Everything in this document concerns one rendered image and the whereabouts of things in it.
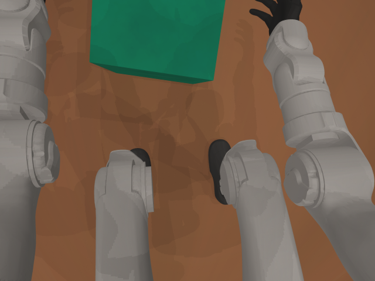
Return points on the robot left forearm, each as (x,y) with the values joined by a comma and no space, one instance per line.
(24,31)

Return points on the robot right thigh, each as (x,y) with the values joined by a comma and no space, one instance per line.
(269,250)

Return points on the left robot foot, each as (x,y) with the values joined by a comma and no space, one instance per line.
(143,155)

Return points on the robot right upper arm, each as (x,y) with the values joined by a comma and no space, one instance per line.
(335,185)

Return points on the robot left upper arm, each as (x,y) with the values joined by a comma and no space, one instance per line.
(29,158)

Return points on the robot right forearm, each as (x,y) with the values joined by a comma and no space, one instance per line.
(298,79)

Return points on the carton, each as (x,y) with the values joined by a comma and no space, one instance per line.
(174,40)

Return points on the right robot hand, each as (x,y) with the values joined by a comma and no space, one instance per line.
(283,10)

